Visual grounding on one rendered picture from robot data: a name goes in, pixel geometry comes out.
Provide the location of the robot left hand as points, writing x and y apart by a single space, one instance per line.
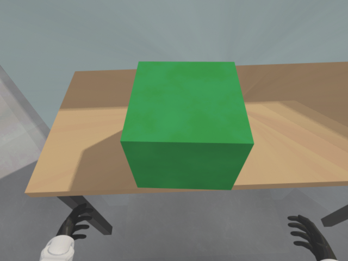
69 225

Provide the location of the robot right hand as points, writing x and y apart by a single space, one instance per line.
318 245

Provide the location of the table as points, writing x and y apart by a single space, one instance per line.
298 115

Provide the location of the carton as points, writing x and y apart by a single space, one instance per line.
186 125

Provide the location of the robot left forearm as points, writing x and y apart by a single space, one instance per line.
59 248

